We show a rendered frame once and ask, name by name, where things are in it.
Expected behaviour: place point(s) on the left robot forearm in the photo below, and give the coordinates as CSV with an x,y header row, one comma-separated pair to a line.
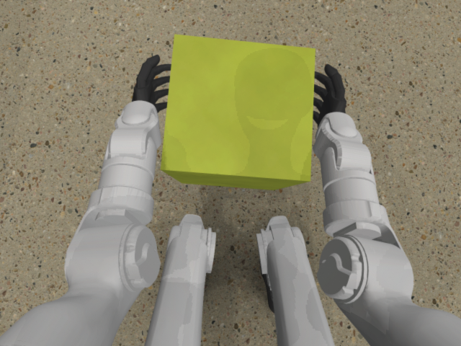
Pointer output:
x,y
128,170

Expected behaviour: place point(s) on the left robot upper arm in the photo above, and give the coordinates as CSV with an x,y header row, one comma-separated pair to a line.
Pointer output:
x,y
106,269

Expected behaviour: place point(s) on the robot right hand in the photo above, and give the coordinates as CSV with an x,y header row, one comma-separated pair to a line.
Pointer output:
x,y
332,96

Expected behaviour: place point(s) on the right robot upper arm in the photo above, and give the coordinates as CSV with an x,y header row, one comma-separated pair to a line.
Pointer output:
x,y
372,283

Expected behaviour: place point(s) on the carton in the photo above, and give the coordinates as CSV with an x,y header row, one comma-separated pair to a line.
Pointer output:
x,y
239,114

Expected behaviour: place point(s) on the right robot forearm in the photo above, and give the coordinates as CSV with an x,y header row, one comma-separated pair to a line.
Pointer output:
x,y
352,205

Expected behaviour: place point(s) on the robot left hand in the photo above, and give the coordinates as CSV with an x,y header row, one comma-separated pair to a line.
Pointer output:
x,y
146,85

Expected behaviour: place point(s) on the robot left shin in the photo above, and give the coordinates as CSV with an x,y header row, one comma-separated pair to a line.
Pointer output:
x,y
176,230

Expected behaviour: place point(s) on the robot left thigh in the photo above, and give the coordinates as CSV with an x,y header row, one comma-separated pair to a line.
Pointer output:
x,y
177,314

